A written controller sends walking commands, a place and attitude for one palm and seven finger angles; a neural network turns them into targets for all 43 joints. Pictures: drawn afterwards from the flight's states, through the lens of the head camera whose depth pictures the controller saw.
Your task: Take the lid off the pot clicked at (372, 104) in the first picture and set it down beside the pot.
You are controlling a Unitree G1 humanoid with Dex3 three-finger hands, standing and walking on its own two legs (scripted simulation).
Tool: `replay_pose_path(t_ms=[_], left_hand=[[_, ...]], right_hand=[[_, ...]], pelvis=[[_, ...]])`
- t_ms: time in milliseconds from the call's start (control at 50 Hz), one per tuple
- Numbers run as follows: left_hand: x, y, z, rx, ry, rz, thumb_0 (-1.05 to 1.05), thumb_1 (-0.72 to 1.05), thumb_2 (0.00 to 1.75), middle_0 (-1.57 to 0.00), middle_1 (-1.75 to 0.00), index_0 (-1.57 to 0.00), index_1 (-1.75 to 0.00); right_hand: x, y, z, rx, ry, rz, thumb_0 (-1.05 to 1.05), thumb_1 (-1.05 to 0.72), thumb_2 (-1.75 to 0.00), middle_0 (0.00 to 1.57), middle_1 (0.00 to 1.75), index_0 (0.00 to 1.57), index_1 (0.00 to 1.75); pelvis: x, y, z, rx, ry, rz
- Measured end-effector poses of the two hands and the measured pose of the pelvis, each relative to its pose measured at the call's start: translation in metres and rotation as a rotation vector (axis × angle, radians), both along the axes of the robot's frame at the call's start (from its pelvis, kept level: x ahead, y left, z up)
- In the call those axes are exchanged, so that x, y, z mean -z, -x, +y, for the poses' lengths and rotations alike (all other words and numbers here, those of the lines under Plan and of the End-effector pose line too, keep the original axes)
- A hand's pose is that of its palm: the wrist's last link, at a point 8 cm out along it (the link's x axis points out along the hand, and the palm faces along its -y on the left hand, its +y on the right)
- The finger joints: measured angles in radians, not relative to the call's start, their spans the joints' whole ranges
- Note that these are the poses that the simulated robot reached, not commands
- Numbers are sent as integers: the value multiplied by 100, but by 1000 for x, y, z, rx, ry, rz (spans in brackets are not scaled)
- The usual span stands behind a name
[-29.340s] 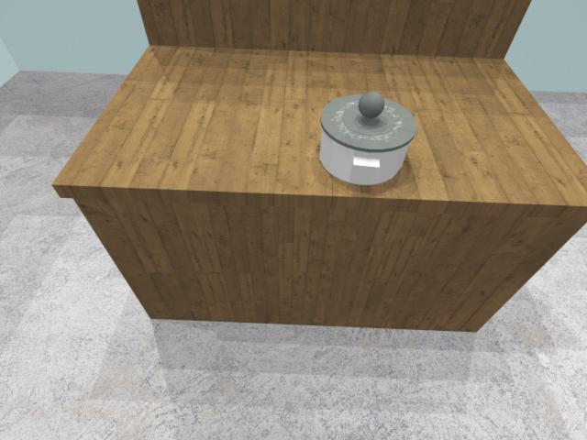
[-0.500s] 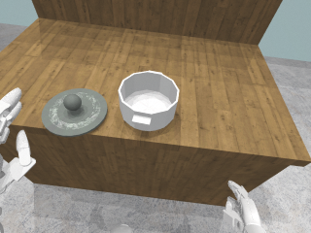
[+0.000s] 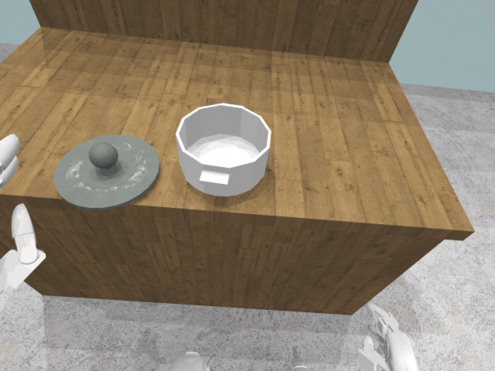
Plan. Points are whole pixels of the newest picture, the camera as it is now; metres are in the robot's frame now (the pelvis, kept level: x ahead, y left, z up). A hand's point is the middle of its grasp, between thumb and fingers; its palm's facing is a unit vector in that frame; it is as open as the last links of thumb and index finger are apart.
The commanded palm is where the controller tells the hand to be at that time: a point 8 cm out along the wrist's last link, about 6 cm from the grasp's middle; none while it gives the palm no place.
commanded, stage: step back with the hand held close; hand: left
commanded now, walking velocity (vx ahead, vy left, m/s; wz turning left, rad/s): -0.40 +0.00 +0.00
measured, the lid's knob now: (103, 155) +0.49 +0.32 +0.02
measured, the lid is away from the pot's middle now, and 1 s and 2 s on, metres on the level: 0.24 0.24 0.24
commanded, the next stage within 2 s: stop stepping back and stand still in 1.36 s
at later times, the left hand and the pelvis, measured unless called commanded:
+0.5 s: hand (44, 257) +0.19 +0.23 +0.19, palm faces +0.37 -0.83 -0.42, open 7.4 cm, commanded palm +0.12 +0.27 +0.20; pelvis -0.01 -0.01 +0.00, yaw +0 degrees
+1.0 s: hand (27, 278) +0.17 +0.23 +0.19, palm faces +0.37 -0.81 -0.45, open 7.4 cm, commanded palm +0.10 +0.27 +0.20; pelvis -0.02 -0.01 +0.00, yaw +1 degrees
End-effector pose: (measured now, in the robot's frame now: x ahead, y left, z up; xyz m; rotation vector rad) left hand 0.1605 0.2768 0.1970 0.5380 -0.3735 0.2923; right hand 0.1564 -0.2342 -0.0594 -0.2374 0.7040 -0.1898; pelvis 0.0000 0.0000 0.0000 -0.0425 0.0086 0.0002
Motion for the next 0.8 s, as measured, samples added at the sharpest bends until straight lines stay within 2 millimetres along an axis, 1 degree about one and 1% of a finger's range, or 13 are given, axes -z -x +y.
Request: replay_pose_path(t_ms=[120,200,360,460,560,680,740,800], left_hand=[[1,6,-1,2,17,-17,1,88,90,-21,-30,-22,-30],[1,9,-2,2,13,-33,1,88,90,-21,-30,-22,-30],[-4,9,-7,17,0,-66,1,88,90,-21,-30,-21,-30],[-5,6,-9,26,-6,-64,1,88,90,-21,-30,-21,-30],[-5,4,-10,40,-9,-53,1,88,90,-21,-30,-21,-30],[-6,7,-14,37,-58,-47,1,88,90,-21,-30,-22,-30],[-6,11,-19,34,-41,-57,1,88,90,-21,-30,-22,-30],[-7,13,-20,33,-11,-63,1,88,90,-21,-30,-22,-30]], right_hand=[[-8,-9,1,-33,17,-31,1,-90,-90,20,30,20,30],[-8,-10,3,-51,17,-36,1,-90,-90,20,30,20,30],[-2,0,5,-58,7,-7,1,-90,-90,20,30,20,30],[3,9,2,-43,-1,20,1,-90,-90,21,30,20,30],[3,17,-2,-26,12,40,1,-90,-90,21,30,20,30],[4,16,-7,-15,-3,10,1,-90,-90,20,30,20,30],[5,14,-10,-26,-6,13,1,-90,-90,20,30,20,30],[2,15,-12,-37,9,34,1,-90,-90,20,30,20,30]], pelvis=[[0,3,-1,-3,0,2],[1,4,-3,-7,1,3],[2,6,-6,-8,2,2],[2,5,-8,-8,-2,3],[0,6,-5,-5,-2,5],[4,6,-13,-12,-1,-10],[3,7,-17,-15,-9,-10],[-1,10,-15,-16,-24,-5]])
